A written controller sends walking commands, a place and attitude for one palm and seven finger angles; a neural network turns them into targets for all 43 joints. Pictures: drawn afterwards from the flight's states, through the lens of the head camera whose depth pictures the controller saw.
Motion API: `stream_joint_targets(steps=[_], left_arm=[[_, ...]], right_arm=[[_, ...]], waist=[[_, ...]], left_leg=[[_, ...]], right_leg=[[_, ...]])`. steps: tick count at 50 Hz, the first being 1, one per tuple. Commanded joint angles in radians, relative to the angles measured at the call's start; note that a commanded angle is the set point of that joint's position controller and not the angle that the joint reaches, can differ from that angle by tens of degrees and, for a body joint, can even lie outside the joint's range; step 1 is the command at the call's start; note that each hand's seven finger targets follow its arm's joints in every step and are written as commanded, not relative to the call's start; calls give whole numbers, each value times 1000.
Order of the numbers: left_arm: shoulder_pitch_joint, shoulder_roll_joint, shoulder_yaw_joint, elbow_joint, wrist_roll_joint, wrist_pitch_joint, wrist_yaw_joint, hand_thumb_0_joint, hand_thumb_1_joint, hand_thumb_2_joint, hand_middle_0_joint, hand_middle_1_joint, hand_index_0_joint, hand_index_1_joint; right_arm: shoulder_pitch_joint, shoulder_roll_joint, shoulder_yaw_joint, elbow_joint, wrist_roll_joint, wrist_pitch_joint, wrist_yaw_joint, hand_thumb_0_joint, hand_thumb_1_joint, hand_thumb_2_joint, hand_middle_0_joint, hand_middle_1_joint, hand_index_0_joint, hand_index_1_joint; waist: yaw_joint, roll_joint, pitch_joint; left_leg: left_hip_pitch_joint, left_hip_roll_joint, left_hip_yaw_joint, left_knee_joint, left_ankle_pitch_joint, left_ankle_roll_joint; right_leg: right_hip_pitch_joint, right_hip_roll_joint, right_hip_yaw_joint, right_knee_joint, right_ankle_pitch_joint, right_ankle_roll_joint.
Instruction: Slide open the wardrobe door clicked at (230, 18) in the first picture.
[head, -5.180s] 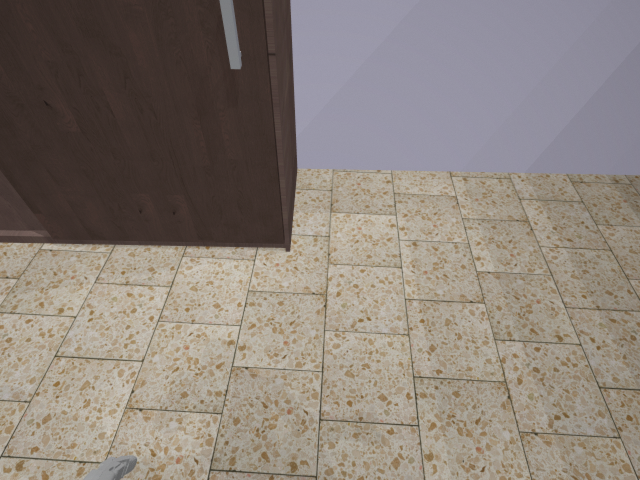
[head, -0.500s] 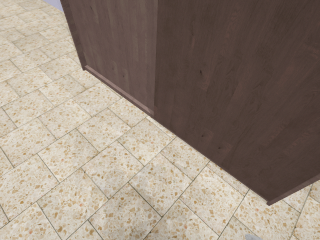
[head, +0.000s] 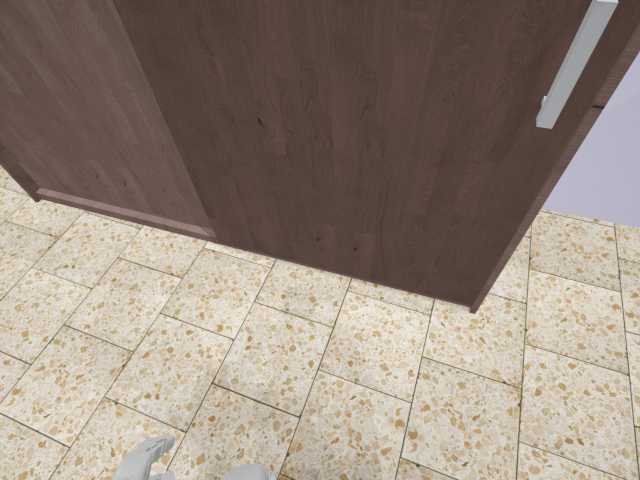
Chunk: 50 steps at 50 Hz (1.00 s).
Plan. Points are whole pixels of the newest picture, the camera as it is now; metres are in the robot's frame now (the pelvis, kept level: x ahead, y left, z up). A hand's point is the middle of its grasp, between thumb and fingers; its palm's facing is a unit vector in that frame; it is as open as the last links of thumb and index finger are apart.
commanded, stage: turn to face it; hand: right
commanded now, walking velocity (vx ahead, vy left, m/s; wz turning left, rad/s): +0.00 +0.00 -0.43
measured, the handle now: (570, 61) +0.67 -0.37 +0.14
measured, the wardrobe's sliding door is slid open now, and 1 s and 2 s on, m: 0.00 0.00 0.00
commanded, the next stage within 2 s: take the last steps up to it in 0.42 s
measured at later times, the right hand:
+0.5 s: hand out of the picture +0.04 -0.16 -0.13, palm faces +0.20 +0.94 -0.26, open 7.4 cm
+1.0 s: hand out of the picture -0.11 -0.20 -0.16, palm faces +0.35 +0.92 -0.17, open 7.4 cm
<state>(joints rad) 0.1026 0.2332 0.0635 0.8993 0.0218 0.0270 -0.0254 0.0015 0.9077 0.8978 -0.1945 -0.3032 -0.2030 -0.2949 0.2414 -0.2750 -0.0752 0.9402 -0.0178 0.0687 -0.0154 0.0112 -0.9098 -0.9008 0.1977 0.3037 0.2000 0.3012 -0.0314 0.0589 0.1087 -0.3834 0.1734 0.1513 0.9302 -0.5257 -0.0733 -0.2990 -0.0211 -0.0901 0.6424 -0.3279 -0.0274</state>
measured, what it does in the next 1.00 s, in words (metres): steps on the spot, turning right: left foot, then right foot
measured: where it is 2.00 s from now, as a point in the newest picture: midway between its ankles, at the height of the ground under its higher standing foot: (367, 458)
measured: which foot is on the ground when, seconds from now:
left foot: up 0.00-0.36, down 0.38-0.86, up 0.88-1.00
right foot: down 0.00-0.38, up 0.40-0.84, down 0.86-1.00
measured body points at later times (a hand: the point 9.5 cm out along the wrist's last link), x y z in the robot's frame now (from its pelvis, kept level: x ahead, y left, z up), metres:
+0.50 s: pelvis -0.02 +0.04 +0.01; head +0.01 +0.06 +0.46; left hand +0.07 +0.27 -0.15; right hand +0.03 -0.21 -0.11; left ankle +0.00 +0.13 -0.72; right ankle -0.04 -0.10 -0.66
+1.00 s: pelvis +0.00 -0.04 +0.02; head -0.01 -0.06 +0.47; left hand +0.11 +0.18 -0.12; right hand -0.12 -0.25 -0.15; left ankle +0.03 +0.10 -0.65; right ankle -0.06 -0.11 -0.72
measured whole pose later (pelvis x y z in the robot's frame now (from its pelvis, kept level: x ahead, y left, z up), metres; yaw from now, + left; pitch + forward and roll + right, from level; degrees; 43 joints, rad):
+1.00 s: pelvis +0.00 -0.04 +0.02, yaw -16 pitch -2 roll +1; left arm 0.26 0.16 0.04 1.03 0.03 -0.05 0.02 0.00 0.93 0.90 -0.20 -0.30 -0.21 -0.30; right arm 0.38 -0.21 -0.05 1.14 -0.03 0.03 0.01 0.01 -0.92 -0.90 0.19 0.30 0.19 0.30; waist -0.03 0.03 0.02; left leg -0.41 0.09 0.10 1.01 -0.37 -0.02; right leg -0.10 -0.03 -0.12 0.43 -0.30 -0.04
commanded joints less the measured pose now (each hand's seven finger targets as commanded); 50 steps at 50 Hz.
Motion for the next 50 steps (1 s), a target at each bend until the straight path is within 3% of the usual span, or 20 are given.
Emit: stream_joint_targets(steps=[1,4,13,15,17,18,19,20,21,23,25,33,37,40,41,42,43,44,46,50], left_arm=[[65,198,38,-46,0,-15,35,0,900,900,-200,-300,-200,-300],[50,183,34,-55,-2,-21,35,0,900,900,-200,-300,-200,-300],[99,171,40,-32,7,-7,34,0,900,900,-200,-300,-200,-300],[90,166,40,-31,6,-6,33,0,900,900,-200,-300,-200,-300],[74,149,37,-28,-3,-6,31,0,900,900,-200,-300,-200,-300],[92,105,33,-28,-13,-10,26,0,900,900,-200,-300,-200,-300],[103,37,19,-47,-18,-11,21,0,900,900,-200,-300,-200,-300],[66,74,29,-58,-5,5,27,0,900,900,-200,-300,-200,-300],[61,84,37,-46,-1,19,28,0,900,900,-200,-300,-200,-300],[87,76,37,6,-1,25,17,0,900,900,-200,-300,-200,-300],[123,62,33,30,-1,27,13,0,900,900,-200,-300,-200,-300],[4,37,13,20,6,2,-2,0,900,900,-200,-300,-200,-300],[17,16,1,22,0,-18,-7,0,900,900,-200,-300,-200,-300],[146,6,-7,72,-1,-34,2,0,900,900,-200,-300,-200,-300],[208,30,-4,98,-3,-42,9,0,900,900,-200,-300,-200,-300],[290,92,10,122,2,-50,20,0,900,900,-200,-300,-200,-300],[376,183,30,140,8,-50,29,0,900,900,-200,-300,-200,-300],[393,182,28,153,9,-50,36,0,900,900,-200,-300,-200,-300],[308,116,7,141,1,-59,45,0,900,900,-200,-300,-200,-300],[275,54,-10,140,-6,-89,54,0,900,900,-200,-300,-200,-300]], right_arm=[[-86,-70,-21,-104,2,-36,7,0,-900,-900,200,300,200,300],[-35,-65,-21,-77,1,-32,7,0,-900,-900,200,300,200,300],[-72,-22,-1,-98,8,-39,-5,0,-900,-900,200,300,200,300],[-33,-18,2,-88,12,-47,-9,0,-900,-900,200,300,200,300],[38,-33,-1,-65,12,-62,-13,0,-900,-900,200,300,200,300],[58,-77,-7,-58,4,-74,-19,0,-900,-900,200,300,200,300],[61,-159,-23,-57,-11,-83,-25,0,-900,-900,200,300,200,300],[62,-175,-24,-74,-4,-81,-22,0,-900,-900,200,300,200,300],[23,-149,-28,-77,-4,-78,-28,0,-900,-900,200,300,200,300],[-51,-91,-8,-85,-2,-80,-22,0,-900,-900,200,300,200,300],[-54,-72,-2,-83,-2,-86,-21,0,-900,-900,200,300,200,300],[137,-88,-12,27,-14,-107,-8,0,-900,-900,200,300,200,300],[147,-102,-12,66,-20,-109,-2,0,-900,-900,200,300,200,300],[106,-94,-8,86,-8,-100,3,0,-900,-900,200,300,200,300],[93,-67,-3,89,-3,-98,6,0,-900,-900,200,300,200,300],[83,-18,9,76,0,-94,11,0,-900,-900,200,300,200,300],[53,45,24,45,-2,-93,16,0,-900,-900,200,300,200,300],[-26,21,25,18,-14,-90,11,0,-900,-900,200,300,200,300],[-53,2,16,39,-11,-91,25,0,-900,-900,200,300,200,300],[45,41,18,98,-11,-82,33,0,-900,-900,200,300,200,300]], waist=[[59,-216,-135],[43,-213,-152],[65,-208,-152],[47,-217,-161],[6,-177,-175],[1,-54,-193],[4,208,-168],[-18,214,-150],[-1,204,-128],[40,61,-60],[47,87,-76],[-46,93,-43],[-40,108,-48],[25,81,-72],[55,-5,-87],[95,-191,-97],[130,-382,-68],[150,-357,-20],[104,-235,66],[42,-163,24]], left_leg=[[-182,-29,-127,236,89,-17],[-143,-48,-122,182,138,-28],[-9,-112,-117,-128,77,-9],[69,-135,-106,-251,119,1],[241,-129,-101,-491,306,5],[359,-34,-193,-603,364,30],[416,212,-431,-647,470,127],[279,304,-468,-658,536,216],[222,275,-440,-660,516,235],[177,163,-292,-630,518,206],[194,129,-205,-623,525,186],[308,179,-276,-729,158,205],[266,181,-252,-731,112,208],[125,100,-147,-655,50,151],[45,62,-104,-579,35,120],[-99,-12,-31,-404,11,75],[-257,-105,51,-156,-35,41],[-301,-92,-32,-2,-61,55],[-328,-42,-100,137,78,66],[-250,-40,-94,150,261,37]], right_leg=[[152,-257,295,-301,483,-120],[161,-210,255,-313,471,-113],[149,-216,362,-297,433,-149],[124,-202,374,-264,483,-139],[32,-154,347,-190,419,-87],[-66,-89,296,-93,269,-29],[-243,59,133,88,-86,48],[-227,51,161,259,-263,54],[-226,36,180,385,-243,52],[-237,12,158,526,-114,65],[-228,2,132,540,-56,81],[-236,-49,51,238,-83,82],[-122,-39,9,64,-114,55],[146,-1,-62,-177,23,44],[274,-16,-46,-253,28,41],[389,-153,141,-321,-90,-4],[411,-355,408,-448,-195,-96],[345,-397,479,-503,-261,-142],[242,-361,400,-514,-202,-145],[236,-253,177,-496,168,-112]])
